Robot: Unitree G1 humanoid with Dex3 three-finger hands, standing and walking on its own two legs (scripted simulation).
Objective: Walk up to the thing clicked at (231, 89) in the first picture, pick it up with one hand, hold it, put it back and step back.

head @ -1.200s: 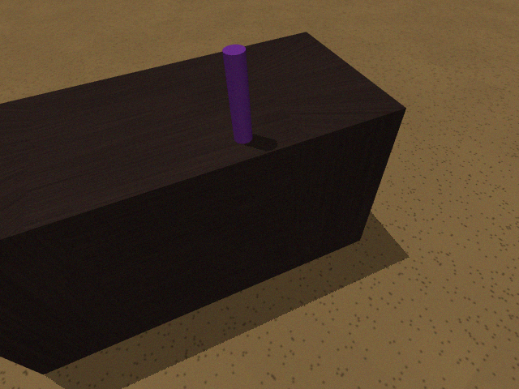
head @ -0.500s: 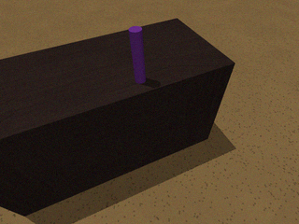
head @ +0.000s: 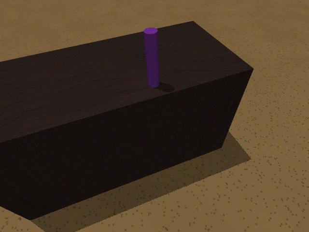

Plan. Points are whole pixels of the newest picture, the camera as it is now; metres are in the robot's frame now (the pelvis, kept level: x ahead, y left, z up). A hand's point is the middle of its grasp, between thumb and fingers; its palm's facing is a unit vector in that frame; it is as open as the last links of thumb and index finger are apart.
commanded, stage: walk up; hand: right
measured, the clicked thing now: (152, 60) +0.73 +0.02 +0.04
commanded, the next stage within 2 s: none
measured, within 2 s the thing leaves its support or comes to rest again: neither
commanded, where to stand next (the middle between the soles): +0.30 +0.09 m, yaw +19 degrees
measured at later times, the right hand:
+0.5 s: hand (223, 221) +0.19 -0.16 -0.15, palm faces -0.17 +0.91 -0.37, open 7.4 cm
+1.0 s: hand (203, 148) +0.44 -0.16 -0.16, palm faces -0.35 +0.85 -0.40, open 7.4 cm
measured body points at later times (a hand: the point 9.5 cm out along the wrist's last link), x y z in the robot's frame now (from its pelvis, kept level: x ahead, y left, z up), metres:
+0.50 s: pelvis +0.12 +0.10 -0.01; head +0.14 +0.12 +0.43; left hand +0.15 +0.44 -0.13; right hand +0.20 -0.21 -0.12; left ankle +0.13 +0.23 -0.74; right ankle +0.19 -0.03 -0.70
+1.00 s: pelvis +0.25 +0.07 -0.02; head +0.29 +0.08 +0.42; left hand +0.22 +0.38 -0.14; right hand +0.46 -0.20 -0.13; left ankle +0.23 +0.19 -0.74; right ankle +0.30 -0.03 -0.74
